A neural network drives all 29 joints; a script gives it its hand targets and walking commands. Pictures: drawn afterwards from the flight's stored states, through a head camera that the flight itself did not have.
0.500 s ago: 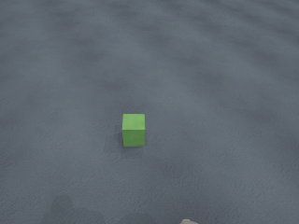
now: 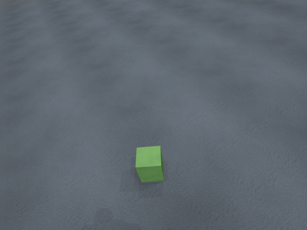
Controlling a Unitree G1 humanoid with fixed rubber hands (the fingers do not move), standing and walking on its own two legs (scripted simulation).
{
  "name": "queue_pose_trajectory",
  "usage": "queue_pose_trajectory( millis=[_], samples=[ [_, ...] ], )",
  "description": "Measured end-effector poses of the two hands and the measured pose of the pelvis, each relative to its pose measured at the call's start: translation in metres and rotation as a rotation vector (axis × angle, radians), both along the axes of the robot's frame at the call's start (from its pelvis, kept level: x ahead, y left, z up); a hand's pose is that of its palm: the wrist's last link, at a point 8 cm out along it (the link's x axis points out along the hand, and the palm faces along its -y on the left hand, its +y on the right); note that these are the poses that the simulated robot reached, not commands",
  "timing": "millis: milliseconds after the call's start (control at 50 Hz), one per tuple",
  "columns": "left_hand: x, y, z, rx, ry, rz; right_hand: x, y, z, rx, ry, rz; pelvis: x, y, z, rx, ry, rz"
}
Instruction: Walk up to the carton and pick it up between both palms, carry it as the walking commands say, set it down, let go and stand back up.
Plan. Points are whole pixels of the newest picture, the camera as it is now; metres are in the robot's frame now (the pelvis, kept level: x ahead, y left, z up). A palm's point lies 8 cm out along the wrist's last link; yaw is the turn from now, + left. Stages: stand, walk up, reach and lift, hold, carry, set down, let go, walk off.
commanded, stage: walk up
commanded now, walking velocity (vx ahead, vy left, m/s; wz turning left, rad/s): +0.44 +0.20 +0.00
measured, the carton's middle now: (150, 164) +0.70 +0.13 -0.67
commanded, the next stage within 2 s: stand in 1.92 s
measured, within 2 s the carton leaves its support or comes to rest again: neither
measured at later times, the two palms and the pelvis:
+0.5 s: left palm (66, 228) +0.21 +0.33 -0.16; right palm out of the picture +0.18 -0.16 -0.13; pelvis +0.16 +0.09 -0.01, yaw +0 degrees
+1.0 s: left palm (75, 195) +0.29 +0.30 -0.11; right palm (223, 187) +0.31 -0.18 -0.16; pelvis +0.26 +0.04 +0.00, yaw +2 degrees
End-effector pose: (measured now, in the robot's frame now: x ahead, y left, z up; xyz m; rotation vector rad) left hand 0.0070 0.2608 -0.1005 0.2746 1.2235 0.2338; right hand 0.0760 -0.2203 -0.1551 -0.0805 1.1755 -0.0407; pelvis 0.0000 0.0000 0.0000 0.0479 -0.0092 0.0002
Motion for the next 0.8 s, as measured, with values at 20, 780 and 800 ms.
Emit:
queue_pose_trajectory(
  millis=[20,780,800],
  samples=[
    [0.002,0.002,-0.001,-0.004,0.009,0.009,0.012,0.003,0.001,-0.001,-0.006,0.005,0.008,0.003,0.000,-0.003,-0.004,-0.001],
    [0.296,0.041,-0.041,-0.140,-0.085,-0.074,0.123,0.038,0.017,-0.147,0.185,-0.080,0.218,0.063,-0.010,-0.053,0.045,-0.011],
    [0.301,0.038,-0.039,-0.128,-0.093,-0.076,0.126,0.035,0.014,-0.138,0.189,-0.080,0.223,0.058,-0.011,-0.046,0.049,-0.010]
  ],
)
